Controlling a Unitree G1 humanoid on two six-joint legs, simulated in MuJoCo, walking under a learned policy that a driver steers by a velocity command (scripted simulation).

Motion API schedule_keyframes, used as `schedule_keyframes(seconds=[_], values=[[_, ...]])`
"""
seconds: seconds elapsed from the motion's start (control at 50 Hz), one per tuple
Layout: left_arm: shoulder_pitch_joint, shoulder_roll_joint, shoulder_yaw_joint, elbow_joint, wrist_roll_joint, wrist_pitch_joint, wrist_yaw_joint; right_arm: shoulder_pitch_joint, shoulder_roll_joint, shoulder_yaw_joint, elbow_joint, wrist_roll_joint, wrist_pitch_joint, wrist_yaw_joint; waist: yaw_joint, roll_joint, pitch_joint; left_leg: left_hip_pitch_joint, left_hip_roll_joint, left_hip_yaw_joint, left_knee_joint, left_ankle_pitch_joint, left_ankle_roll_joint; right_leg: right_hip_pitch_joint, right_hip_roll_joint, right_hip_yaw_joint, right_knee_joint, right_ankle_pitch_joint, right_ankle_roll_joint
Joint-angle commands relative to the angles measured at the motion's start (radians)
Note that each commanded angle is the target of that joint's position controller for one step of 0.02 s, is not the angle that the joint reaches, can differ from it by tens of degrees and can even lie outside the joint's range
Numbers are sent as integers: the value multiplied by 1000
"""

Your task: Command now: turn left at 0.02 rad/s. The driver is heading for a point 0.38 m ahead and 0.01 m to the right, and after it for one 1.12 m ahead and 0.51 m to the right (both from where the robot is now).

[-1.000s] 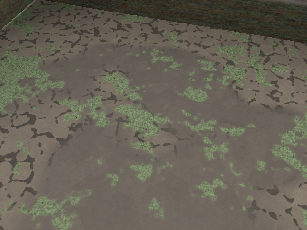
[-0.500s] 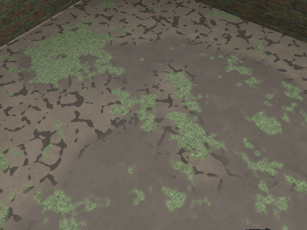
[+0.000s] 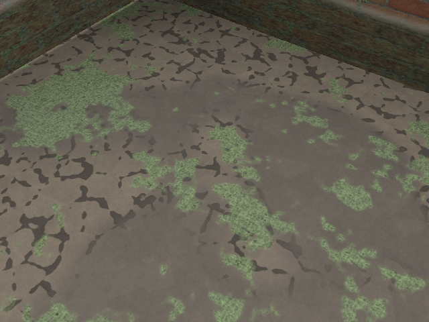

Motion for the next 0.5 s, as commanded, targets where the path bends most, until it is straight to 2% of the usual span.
schedule_keyframes(seconds=[0.02, 0.44, 0.46, 0.48, 0.5], values=[[87, 70, 11, 3, 0, -2, 4, 14, -83, -14, -14, 0, -5, -3, 8, 7, 7, 20, 116, -131, -77, 191, 43, -25, -119, 121, -97, 137, -26], [117, 23, -14, 98, -1, -17, 8, 76, -40, -1, 109, 0, 6, -4, -7, 10, 60, 49, 114, -127, -119, 101, 18, -60, -122, 127, -148, 83, -27], [151, 37, -8, 108, 1, -17, 5, 89, -38, -1, 115, 0, 8, -3, 3, -4, 27, 41, 81, -103, -93, -67, 26, -45, -111, 132, -164, -107, -39], [165, 82, 9, 102, 0, -12, 2, 82, -65, -15, 104, -3, 12, 1, 20, -54, 47, -39, 25, -49, -6, -309, 41, -45, -123, 184, -184, -365, -76], [229, 126, 25, 109, 0, -8, -1, 2, -83, -25, 61, -11, 14, 11, 63, -101, 113, -206, -3, 0, 105, -398, 43, -24, -209, 306, -278, -592, -134]])
Velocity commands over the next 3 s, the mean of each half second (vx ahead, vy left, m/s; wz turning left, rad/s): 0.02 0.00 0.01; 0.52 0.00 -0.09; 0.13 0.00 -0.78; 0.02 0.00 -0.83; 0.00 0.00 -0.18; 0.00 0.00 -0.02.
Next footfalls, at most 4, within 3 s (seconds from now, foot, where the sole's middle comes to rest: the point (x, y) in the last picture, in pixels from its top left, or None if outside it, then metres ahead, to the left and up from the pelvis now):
0.84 left None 0.26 0.18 -0.77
1.32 right None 0.42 0.01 -0.77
1.84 left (168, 316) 0.52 0.16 -0.77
2.28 right None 0.33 0.07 -0.77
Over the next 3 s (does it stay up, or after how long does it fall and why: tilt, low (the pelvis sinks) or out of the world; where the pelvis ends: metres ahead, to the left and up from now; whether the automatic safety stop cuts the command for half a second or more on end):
stays up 0.40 0.13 0.01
